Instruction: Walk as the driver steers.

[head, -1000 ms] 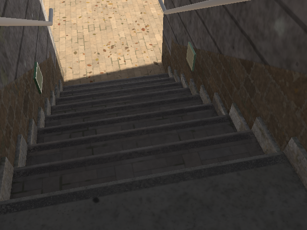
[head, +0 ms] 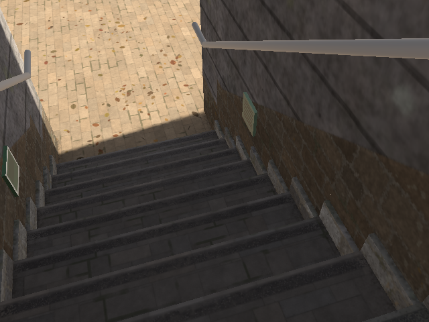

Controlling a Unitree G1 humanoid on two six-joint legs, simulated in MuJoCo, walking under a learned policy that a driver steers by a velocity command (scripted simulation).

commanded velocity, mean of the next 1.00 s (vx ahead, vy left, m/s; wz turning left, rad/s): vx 0.50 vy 0.00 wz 0.19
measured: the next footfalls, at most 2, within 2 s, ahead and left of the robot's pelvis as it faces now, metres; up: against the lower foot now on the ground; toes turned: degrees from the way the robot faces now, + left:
right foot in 0.16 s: +0.24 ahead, -0.13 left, +0.00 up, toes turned -3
left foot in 0.86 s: +0.55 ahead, +0.13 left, -0.17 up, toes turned +14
